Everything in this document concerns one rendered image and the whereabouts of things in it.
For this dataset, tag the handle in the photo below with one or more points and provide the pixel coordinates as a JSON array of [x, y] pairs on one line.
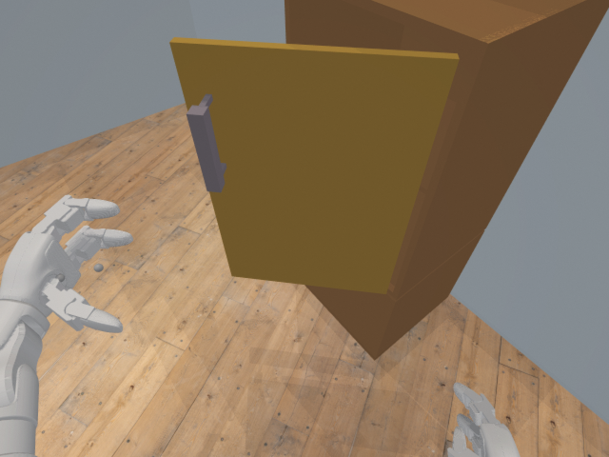
[[202, 132]]

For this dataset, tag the left robot forearm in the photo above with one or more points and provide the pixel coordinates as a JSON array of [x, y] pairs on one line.
[[22, 328]]

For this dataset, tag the robot left hand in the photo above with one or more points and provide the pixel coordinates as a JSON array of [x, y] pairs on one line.
[[36, 259]]

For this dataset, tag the robot right hand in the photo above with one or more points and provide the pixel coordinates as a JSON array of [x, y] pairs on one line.
[[488, 436]]

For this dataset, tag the cupboard door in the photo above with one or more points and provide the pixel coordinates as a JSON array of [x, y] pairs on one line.
[[325, 150]]

